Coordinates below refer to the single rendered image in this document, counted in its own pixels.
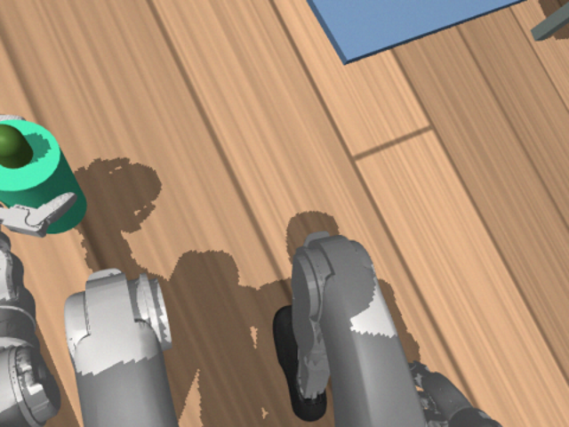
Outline right robot foot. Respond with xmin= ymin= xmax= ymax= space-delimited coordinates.
xmin=273 ymin=305 xmax=327 ymax=422

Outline right robot arm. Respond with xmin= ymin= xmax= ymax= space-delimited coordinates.
xmin=448 ymin=407 xmax=502 ymax=427

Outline left robot arm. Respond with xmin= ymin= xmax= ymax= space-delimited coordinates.
xmin=0 ymin=231 xmax=61 ymax=427

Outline left robot hand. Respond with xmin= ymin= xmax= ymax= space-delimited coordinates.
xmin=0 ymin=115 xmax=77 ymax=238

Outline right robot hand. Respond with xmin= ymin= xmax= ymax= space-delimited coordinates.
xmin=408 ymin=360 xmax=473 ymax=427

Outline bottle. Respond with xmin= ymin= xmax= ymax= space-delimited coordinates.
xmin=0 ymin=119 xmax=87 ymax=234

